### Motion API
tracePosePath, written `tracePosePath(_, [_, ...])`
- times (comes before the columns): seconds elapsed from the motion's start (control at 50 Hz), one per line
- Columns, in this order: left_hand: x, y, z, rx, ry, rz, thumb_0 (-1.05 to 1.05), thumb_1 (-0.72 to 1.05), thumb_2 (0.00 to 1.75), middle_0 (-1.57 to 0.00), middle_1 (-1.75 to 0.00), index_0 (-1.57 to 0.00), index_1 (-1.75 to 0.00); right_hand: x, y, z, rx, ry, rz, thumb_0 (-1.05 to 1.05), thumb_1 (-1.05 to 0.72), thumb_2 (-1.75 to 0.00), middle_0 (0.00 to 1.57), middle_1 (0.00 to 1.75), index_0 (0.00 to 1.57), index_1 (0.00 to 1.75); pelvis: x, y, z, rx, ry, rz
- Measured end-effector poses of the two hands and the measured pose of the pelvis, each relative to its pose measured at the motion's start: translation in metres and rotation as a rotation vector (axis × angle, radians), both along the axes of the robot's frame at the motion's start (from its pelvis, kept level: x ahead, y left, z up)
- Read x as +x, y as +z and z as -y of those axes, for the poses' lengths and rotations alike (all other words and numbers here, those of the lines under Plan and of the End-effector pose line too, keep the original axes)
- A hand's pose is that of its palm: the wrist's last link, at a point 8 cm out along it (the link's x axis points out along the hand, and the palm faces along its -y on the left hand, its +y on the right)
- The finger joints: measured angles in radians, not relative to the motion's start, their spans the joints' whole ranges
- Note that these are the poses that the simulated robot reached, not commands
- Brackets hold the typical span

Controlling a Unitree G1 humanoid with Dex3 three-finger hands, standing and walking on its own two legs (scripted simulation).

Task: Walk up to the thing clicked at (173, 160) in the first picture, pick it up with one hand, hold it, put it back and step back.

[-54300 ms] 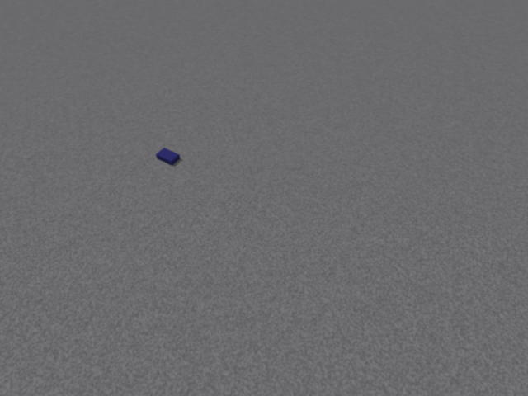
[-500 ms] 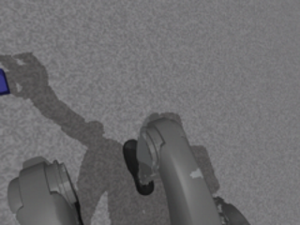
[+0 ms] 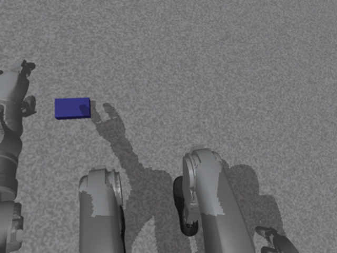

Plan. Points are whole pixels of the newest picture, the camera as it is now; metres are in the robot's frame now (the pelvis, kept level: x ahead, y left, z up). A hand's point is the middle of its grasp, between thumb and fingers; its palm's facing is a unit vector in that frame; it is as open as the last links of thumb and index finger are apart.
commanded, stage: home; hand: left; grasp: from above
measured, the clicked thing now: (73, 108) +0.55 +0.23 -0.39
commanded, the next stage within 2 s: none
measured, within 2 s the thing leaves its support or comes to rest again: neither
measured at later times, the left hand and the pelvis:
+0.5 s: hand (20, 156) +0.33 +0.20 +0.08, palm faces -0.05 -0.90 -0.42, open 7.4 cm; pelvis +0.03 -0.02 +0.18, yaw +4 degrees
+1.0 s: hand out of the picture +0.24 +0.17 +0.26, palm faces +0.16 -0.97 -0.20, open 7.4 cm; pelvis +0.09 -0.02 +0.31, yaw +5 degrees
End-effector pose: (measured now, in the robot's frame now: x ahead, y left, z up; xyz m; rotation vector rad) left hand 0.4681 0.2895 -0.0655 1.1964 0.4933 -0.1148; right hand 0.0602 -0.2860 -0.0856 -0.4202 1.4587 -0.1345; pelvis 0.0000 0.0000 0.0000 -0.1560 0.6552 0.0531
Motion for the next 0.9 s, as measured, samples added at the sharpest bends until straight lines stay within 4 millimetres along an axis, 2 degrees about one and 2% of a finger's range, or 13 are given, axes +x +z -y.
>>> tracePosePath(0.08, [-0.038, 0.029, -0.005, -0.099, 0.087, -0.040, 0.00, 0.71, 0.87, -0.21, -0.34, -0.22, -0.35, 0.043, 0.020, -0.001, 0.018, 0.027, 0.124, 0.01, -0.90, -0.89, 0.20, 0.30, 0.20, 0.30, 0.001, 0.030, 0.001, 0.022, 0.003, 0.014])
tracePosePath(0.16, [-0.071, 0.059, 0.004, -0.207, 0.155, -0.067, 0.01, 0.80, 0.89, -0.21, -0.32, -0.22, -0.33, 0.085, 0.046, -0.011, 0.053, 0.056, 0.258, 0.01, -0.90, -0.89, 0.20, 0.30, 0.20, 0.30, 0.005, 0.061, 0.003, 0.043, 0.008, 0.037])
tracePosePath(0.24, [-0.093, 0.090, 0.016, -0.304, 0.229, -0.058, 0.01, 0.85, 0.89, -0.21, -0.31, -0.22, -0.32, 0.121, 0.076, -0.025, 0.095, 0.080, 0.383, 0.01, -0.90, -0.89, 0.20, 0.30, 0.20, 0.30, 0.010, 0.091, 0.006, 0.063, 0.014, 0.070])
tracePosePath(0.32, [-0.109, 0.122, 0.027, -0.400, 0.321, -0.045, 0.01, 0.87, 0.90, -0.21, -0.30, -0.22, -0.31, 0.144, 0.106, -0.037, 0.131, 0.083, 0.481, 0.01, -0.90, -0.89, 0.20, 0.30, 0.20, 0.30, 0.016, 0.119, 0.010, 0.079, 0.015, 0.102])
tracePosePath(0.44, [-0.138, 0.163, 0.043, -0.552, 0.453, -0.063, 0.01, 0.89, 0.90, -0.21, -0.30, -0.21, -0.31, 0.157, 0.152, -0.043, 0.155, 0.064, 0.562, 0.01, -0.90, -0.89, 0.21, 0.30, 0.20, 0.30, 0.025, 0.161, 0.015, 0.097, 0.013, 0.157])
tracePosePath(0.68, [-0.196, 0.246, 0.063, -0.783, 0.675, -0.114, 0.01, 0.90, 0.90, -0.20, -0.30, -0.21, -0.30, 0.155, 0.247, -0.030, 0.087, 0.022, 0.636, 0.01, -0.90, -0.89, 0.21, 0.30, 0.20, 0.30, 0.051, 0.244, 0.022, 0.117, 0.018, 0.287])
tracePosePath(0.9, [-0.234, 0.327, 0.070, -0.859, 0.733, -0.101, 0.01, 0.90, 0.90, -0.20, -0.30, -0.20, -0.30, 0.174, 0.318, -0.032, 0.065, 0.020, 0.784, 0.01, -0.90, -0.89, 0.20, 0.30, 0.20, 0.30, 0.077, 0.299, 0.022, 0.126, 0.034, 0.409])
